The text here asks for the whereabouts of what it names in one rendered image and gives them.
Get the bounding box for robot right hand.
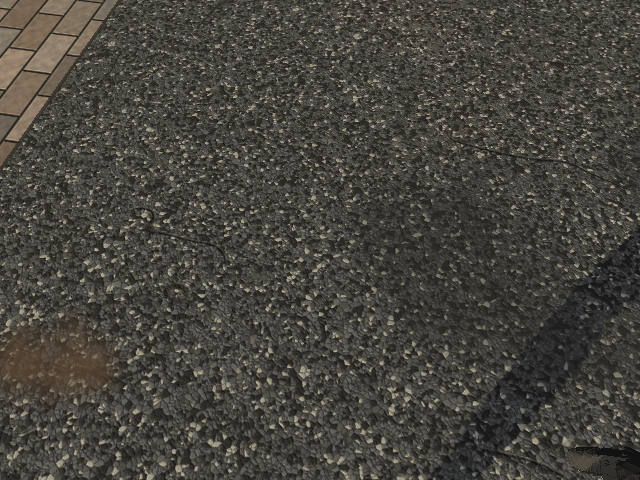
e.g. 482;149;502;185
567;447;640;480

